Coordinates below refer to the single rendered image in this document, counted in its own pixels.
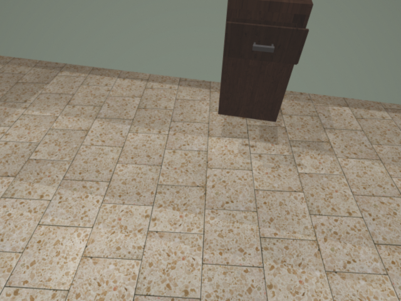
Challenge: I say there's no drawer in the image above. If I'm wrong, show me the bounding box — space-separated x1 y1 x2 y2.
224 18 309 65

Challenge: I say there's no cabinet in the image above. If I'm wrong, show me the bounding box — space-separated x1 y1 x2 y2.
218 0 313 122

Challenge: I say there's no handle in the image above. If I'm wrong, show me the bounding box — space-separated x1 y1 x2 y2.
253 42 274 53

